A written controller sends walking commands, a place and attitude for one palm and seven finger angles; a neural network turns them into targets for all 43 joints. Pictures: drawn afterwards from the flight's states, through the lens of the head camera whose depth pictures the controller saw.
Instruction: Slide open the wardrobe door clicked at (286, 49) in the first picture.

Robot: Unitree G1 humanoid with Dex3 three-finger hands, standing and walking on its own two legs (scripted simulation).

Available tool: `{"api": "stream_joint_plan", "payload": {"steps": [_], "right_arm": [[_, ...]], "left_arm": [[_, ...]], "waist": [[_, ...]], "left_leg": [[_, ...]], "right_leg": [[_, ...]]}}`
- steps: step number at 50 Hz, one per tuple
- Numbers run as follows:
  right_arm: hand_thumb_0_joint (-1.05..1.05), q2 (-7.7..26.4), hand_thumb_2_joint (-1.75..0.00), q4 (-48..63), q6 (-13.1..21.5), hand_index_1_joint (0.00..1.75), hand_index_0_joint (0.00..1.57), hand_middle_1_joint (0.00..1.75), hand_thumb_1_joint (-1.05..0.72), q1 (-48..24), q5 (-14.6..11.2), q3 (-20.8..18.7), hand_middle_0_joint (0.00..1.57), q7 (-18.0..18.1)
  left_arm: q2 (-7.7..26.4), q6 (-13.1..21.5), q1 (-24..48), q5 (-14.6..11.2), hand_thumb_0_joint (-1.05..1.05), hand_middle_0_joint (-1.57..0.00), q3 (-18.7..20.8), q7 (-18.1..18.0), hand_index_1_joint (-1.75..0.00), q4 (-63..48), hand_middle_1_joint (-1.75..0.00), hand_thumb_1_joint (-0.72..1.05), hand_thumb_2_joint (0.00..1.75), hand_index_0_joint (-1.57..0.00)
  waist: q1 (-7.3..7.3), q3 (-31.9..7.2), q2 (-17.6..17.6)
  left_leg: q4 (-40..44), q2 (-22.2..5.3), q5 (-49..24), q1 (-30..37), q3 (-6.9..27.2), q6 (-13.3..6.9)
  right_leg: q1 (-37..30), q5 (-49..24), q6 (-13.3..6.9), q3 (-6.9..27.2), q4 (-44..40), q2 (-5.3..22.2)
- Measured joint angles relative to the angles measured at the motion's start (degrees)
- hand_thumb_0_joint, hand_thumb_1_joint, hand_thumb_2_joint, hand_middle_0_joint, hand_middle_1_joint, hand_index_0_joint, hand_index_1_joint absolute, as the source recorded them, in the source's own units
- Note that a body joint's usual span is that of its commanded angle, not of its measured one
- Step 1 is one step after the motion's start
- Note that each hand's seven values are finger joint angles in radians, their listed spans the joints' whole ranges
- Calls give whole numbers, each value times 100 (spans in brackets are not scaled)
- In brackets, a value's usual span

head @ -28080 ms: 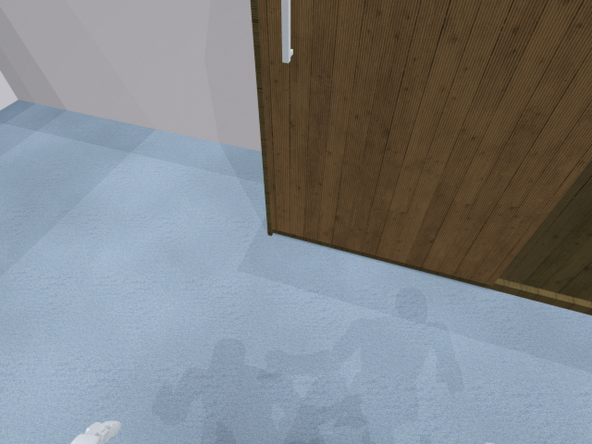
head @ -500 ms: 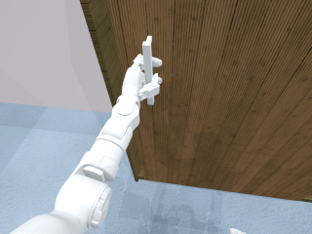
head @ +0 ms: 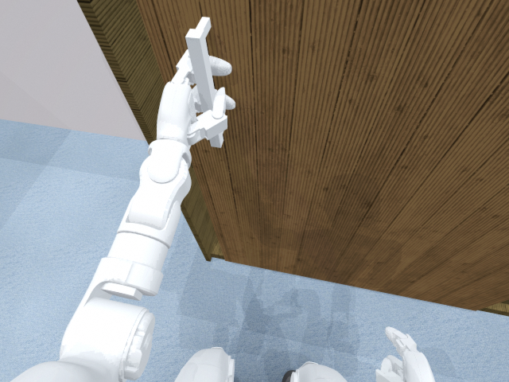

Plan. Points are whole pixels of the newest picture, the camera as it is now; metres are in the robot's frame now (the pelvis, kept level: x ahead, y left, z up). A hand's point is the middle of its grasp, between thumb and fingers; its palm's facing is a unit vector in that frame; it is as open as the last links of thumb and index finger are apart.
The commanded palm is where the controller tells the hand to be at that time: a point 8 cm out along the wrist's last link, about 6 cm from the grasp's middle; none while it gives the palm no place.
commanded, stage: step sideways, sliding the door along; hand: left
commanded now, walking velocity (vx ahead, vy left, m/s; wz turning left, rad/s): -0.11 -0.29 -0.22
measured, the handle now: (211, 90) +0.48 +0.10 +0.16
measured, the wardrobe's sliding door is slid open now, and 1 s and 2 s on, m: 0.06 0.37 0.46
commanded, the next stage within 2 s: stop walking and hold the door there in 1.62 s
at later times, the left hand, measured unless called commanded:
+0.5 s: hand (293, 123) +0.43 -0.02 +0.15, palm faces +0.15 -0.98 -0.08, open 5.9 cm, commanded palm +0.40 -0.03 +0.15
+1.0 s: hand (459, 147) +0.39 -0.23 +0.15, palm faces +0.06 -1.00 -0.06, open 5.9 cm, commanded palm +0.37 -0.23 +0.14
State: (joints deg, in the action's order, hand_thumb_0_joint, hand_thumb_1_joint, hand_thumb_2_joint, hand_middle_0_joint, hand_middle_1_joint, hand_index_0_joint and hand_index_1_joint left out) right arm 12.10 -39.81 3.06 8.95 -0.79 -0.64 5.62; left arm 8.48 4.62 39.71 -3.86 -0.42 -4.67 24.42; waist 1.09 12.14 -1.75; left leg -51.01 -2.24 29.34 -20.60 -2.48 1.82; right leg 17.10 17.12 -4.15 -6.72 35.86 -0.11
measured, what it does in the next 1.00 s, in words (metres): steps to the right: left foot, then right foot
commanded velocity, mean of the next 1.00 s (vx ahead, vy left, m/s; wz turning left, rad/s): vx -0.25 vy -0.27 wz -0.22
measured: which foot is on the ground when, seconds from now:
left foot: up 0.00-0.02, down 0.04-0.32, up 0.34-0.46, down 0.48-0.78, up 0.80-1.00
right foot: down 0.00-0.04, up 0.06-0.30, down 0.32-0.48, up 0.50-0.74, down 0.76-1.00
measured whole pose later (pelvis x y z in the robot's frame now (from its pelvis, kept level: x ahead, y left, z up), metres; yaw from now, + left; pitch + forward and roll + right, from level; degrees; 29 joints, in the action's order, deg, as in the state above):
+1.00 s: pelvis +0.03 -0.31 +0.01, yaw -1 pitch +1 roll +2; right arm 12.6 -31.2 6.0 -0.6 -1.4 -0.2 0.1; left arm 4.4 7.7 15.8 -2.1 -2.5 -9.3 -8.1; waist 2.5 15.4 -1.9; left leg -40.8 -0.3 24.9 -18.7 -6.4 2.2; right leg 23.6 7.6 -4.2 -3.6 31.5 0.2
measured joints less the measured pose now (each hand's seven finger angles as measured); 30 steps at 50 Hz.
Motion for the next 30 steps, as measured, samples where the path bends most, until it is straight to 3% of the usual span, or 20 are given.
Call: {"api": "stream_joint_plan", "payload": {"steps": [2,3,5,8,12,15,16,17,19,21,23,24,25,28,30], "right_arm": [[1,81,-90,184,78,30,20,30,-90,-121,34,2,21,4],[1,86,-90,263,117,30,20,30,-90,-194,43,-48,21,-19],[1,23,-90,332,132,30,20,30,-90,-386,23,-137,20,-174],[1,-36,-90,461,144,30,20,30,-91,-517,1,-123,20,-374],[1,-155,-90,667,160,30,20,30,-90,-517,-35,-24,20,-526],[1,-293,-90,798,165,30,20,30,-90,-444,-86,89,21,-567],[1,-318,-90,812,169,30,20,30,-90,-433,-122,125,21,-576],[1,-291,-90,781,165,30,21,30,-90,-477,-156,146,21,-565],[1,-193,-90,668,148,30,21,30,-90,-549,-183,135,21,-472],[1,-75,-90,558,175,30,21,30,-90,-587,-171,76,21,-338],[1,67,-90,476,258,30,20,30,-90,-617,-149,19,21,-238],[1,149,-90,495,273,30,20,30,-90,-597,-130,-17,21,-225],[1,162,-90,519,272,30,20,30,-90,-572,-104,-90,21,-245],[1,55,-90,583,184,30,20,30,-91,-467,-88,-195,20,-485],[1,8,-90,665,223,30,20,30,-91,-357,-75,-171,20,-597]], "left_arm": [[-2,27,-7,-25,-1,-48,-43,-103,-140,-227,-140,78,87,-23],[23,39,26,-69,-1,-47,-76,-133,-140,-325,-140,79,87,-21],[80,62,89,-84,-1,-47,-91,-137,-140,-465,-140,81,87,-18],[123,10,-25,-40,-1,-45,-79,-172,-140,-712,-140,81,87,-17],[184,8,-247,-58,-1,-44,-27,-195,-140,-967,-140,81,88,-16],[317,-14,-395,-65,-1,-44,90,-206,-140,-1103,-140,80,88,-16],[355,-18,-443,-61,-1,-45,160,-212,-140,-1135,-140,79,88,-16],[344,4,-511,-55,-1,-46,252,-241,-140,-1170,-141,79,88,-16],[281,21,-708,-7,-2,-47,376,-295,-141,-1284,-141,78,87,-16],[208,-10,-939,42,-2,-48,404,-313,-141,-1501,-141,78,86,-17],[97,13,-1129,25,-2,-47,353,-373,-141,-1750,-141,78,86,-18],[27,38,-1195,-13,-1,-47,303,-399,-141,-1866,-141,79,86,-19],[-1,64,-1203,-48,-1,-47,234,-392,-141,-1954,-141,80,86,-20],[-66,171,-1122,21,0,-46,53,-300,-141,-2025,-141,81,87,-21],[-139,175,-1161,117,0,-46,-12,-288,-141,-2097,-141,80,87,-21]], "waist": [[16,17,45],[37,49,74],[218,231,215],[417,297,140],[607,307,-86],[649,267,-123],[633,255,-135],[544,288,-240],[339,262,-287],[274,198,-204],[231,214,-221],[206,219,-322],[213,264,-347],[454,486,-132],[563,535,-95]], "left_leg": [[1270,-137,-1329,235,-250,-75],[1383,-193,-1443,240,-269,-91],[1217,-272,-1181,249,-345,-25],[1209,-590,-1009,304,-311,163],[1311,-1090,-1039,420,-125,495],[1253,-1365,-1004,464,75,736],[1146,-1436,-978,434,160,725],[993,-1528,-1014,353,277,541],[394,-1250,-516,53,425,161],[-57,-746,179,-119,256,89],[643,-479,-284,71,-109,48],[1242,-520,-1468,275,-261,-48],[1506,-612,-1736,413,-287,-59],[1705,-799,-1280,720,-362,104],[1868,-966,-1238,881,-368,206]], "right_leg": [[214,25,7,-49,232,-49],[432,264,139,42,706,-92],[809,817,251,459,1842,-161],[1028,1084,361,683,2416,-84],[718,865,441,696,1498,200],[210,151,492,599,462,271],[55,-106,562,520,237,250],[-13,-27,596,379,264,175],[-19,218,554,193,314,227],[39,222,478,189,214,339],[148,-90,434,177,206,314],[296,-309,441,109,425,224],[504,-212,485,134,913,136],[981,1092,466,491,2139,-79],[1112,1086,468,509,2204,-75]]}}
